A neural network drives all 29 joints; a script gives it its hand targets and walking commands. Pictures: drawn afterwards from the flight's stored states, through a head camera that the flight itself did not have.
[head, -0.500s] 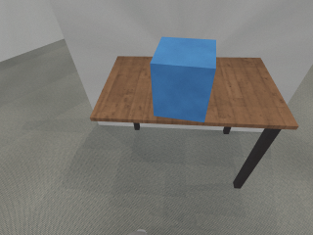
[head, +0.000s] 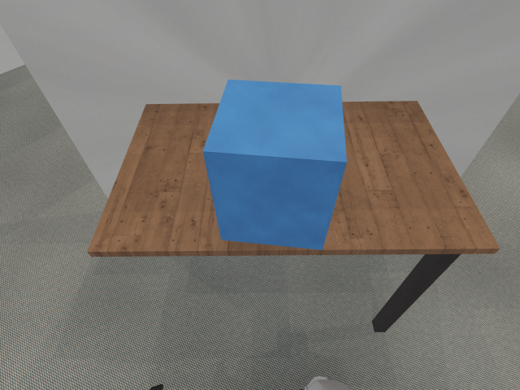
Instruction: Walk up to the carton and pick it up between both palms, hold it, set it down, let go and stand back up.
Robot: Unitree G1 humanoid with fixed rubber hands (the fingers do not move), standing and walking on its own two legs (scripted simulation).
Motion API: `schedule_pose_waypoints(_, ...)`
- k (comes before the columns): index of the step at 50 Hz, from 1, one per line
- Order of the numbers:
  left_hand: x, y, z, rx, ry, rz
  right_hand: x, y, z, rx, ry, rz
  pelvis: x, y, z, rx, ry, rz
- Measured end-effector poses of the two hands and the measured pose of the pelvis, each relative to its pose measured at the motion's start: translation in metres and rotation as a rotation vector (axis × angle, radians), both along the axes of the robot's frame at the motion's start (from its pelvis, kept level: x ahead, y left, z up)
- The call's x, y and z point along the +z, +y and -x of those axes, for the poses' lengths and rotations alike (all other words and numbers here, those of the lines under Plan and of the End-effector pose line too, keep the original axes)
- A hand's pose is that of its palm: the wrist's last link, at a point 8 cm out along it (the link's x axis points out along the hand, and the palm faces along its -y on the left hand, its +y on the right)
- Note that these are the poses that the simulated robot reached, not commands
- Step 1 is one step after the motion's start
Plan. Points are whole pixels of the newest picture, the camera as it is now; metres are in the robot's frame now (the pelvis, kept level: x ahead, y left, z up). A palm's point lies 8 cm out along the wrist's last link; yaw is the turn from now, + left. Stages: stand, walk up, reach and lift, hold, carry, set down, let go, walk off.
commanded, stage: walk up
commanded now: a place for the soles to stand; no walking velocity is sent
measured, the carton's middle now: (277, 167) +0.51 -0.03 +0.03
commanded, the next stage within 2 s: none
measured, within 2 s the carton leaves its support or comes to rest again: neither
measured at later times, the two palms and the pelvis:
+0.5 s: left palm out of the picture +0.03 +0.22 -0.14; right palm out of the picture +0.01 -0.29 -0.11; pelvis -0.04 -0.04 +0.00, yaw +5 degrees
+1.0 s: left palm out of the picture -0.04 +0.16 -0.12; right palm out of the picture +0.05 -0.31 -0.13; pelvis -0.02 -0.07 +0.01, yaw +1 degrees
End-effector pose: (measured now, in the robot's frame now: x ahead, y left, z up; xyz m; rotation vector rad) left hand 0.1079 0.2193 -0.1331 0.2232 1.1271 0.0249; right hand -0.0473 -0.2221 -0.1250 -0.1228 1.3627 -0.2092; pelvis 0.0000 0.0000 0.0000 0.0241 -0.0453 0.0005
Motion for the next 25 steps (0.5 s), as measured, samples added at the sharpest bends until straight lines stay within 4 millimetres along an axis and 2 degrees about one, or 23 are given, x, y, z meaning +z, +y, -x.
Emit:
schedule_pose_waypoints(3,0.001,-0.017,-0.014,-0.007,-0.005,-0.013,-0.017,-0.018,-0.029,0.018,-0.028,-0.005,-0.007,-0.01,-0.004,-0.003,-0.001,0.017)
schedule_pose_waypoints(5,0.002,-0.022,-0.017,0.013,-0.009,-0.02,-0.019,-0.028,-0.049,0.028,-0.065,0.007,-0.008,-0.017,-0.003,0.004,-0.009,0.005)
schedule_pose_waypoints(10,0.01,-0.026,-0.018,0.065,-0.042,-0.033,-0.01,-0.048,-0.09,0.092,-0.151,0.043,-0.004,-0.032,0.003,0.017,-0.008,-0.005)
schedule_pose_waypoints(14,0.012,-0.023,-0.006,0.093,-0.062,-0.04,-0.002,-0.059,-0.106,0.126,-0.201,0.073,-0.004,-0.038,0.012,0.033,-0.004,-0.002)
schedule_pose_waypoints(17,0.008,-0.018,0.011,0.118,-0.054,-0.043,0.002,-0.063,-0.108,0.142,-0.222,0.09,-0.006,-0.04,0.02,0.047,-0.001,0.006)
schedule_pose_waypoints(20,-0.001,-0.011,0.034,0.143,-0.026,-0.04,0.005,-0.065,-0.1,0.147,-0.239,0.102,-0.009,-0.039,0.028,0.063,0.0,0.018)
schedule_pose_waypoints(23,-0.01,-0.003,0.059,0.158,0.023,-0.033,0.007,-0.063,-0.077,0.133,-0.229,0.109,-0.01,-0.038,0.035,0.073,-0.007,0.017)
schedule_pose_waypoints(25,-0.009,-0.001,0.078,0.166,0.066,-0.031,0.011,-0.064,-0.056,0.116,-0.195,0.118,-0.005,-0.038,0.037,0.088,-0.005,0.032)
